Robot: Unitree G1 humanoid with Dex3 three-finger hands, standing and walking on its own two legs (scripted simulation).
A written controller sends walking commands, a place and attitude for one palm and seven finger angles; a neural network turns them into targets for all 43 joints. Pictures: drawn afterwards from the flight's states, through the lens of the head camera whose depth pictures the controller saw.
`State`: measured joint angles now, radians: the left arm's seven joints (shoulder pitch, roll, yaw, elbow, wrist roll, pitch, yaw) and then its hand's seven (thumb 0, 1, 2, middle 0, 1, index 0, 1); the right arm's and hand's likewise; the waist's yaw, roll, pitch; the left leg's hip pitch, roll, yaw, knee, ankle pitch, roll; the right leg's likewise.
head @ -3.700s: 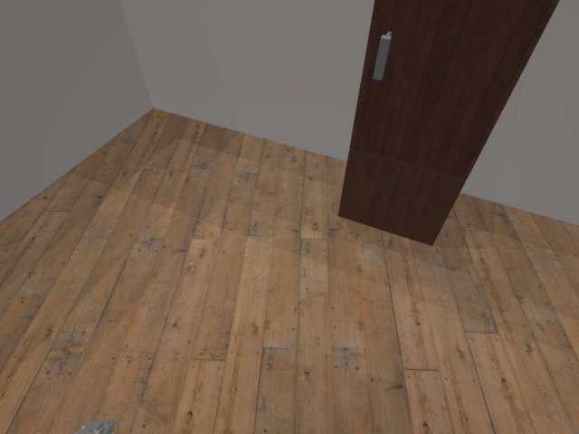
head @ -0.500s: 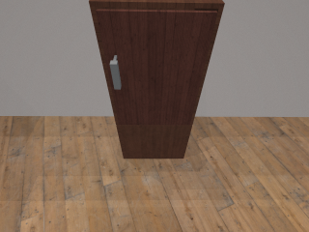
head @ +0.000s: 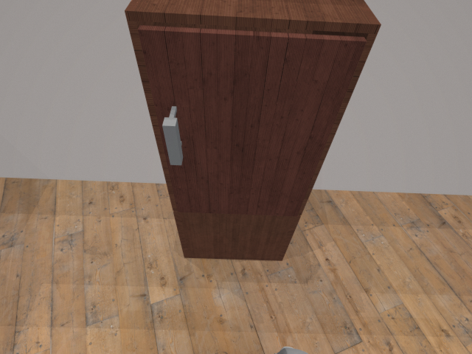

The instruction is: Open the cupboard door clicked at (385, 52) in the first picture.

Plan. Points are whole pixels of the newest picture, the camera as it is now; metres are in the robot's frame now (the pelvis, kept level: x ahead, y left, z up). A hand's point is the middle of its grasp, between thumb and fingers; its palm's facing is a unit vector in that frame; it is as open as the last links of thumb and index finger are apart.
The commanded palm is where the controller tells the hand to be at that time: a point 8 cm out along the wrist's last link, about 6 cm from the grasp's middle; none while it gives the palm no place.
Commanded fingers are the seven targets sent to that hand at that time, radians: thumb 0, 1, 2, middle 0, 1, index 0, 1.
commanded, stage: come to a stop and stand still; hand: left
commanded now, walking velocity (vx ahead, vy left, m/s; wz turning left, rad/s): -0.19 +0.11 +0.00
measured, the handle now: (175, 135) +0.54 +0.18 +0.03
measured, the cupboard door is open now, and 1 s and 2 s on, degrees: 0 0 0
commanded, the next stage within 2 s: look again from close up in 1.46 s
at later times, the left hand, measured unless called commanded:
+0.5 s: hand out of the picture +0.02 +0.19 -0.18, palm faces +0.09 -0.97 -0.22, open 7.4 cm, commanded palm none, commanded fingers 0.00 0.90 0.90 -0.20 -0.30 -0.20 -0.30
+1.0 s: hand out of the picture -0.10 +0.18 -0.17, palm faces +0.04 -0.99 -0.16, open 7.4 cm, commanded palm none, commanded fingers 0.00 0.90 0.90 -0.20 -0.30 -0.20 -0.30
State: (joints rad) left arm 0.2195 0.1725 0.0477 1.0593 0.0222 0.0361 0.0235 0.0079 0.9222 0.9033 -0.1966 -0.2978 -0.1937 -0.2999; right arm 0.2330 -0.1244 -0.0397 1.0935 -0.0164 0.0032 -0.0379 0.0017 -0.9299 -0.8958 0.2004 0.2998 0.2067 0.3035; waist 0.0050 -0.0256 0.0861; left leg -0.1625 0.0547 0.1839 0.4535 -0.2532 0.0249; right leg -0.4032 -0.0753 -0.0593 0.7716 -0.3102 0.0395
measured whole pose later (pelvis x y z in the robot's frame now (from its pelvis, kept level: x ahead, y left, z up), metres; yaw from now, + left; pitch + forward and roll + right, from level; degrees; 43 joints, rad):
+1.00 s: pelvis -0.08 +0.02 +0.00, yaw +0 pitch -2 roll +0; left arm 0.30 0.11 0.00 1.16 0.01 0.00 0.03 0.00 0.90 0.90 -0.20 -0.30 -0.19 -0.30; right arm 0.28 -0.12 -0.01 1.16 0.00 0.00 -0.03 0.00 -0.91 -0.90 0.20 0.30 0.20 0.30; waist 0.00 0.01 0.04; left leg -0.16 -0.02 0.08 0.39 -0.20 0.04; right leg -0.15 -0.03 -0.02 0.42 -0.24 0.01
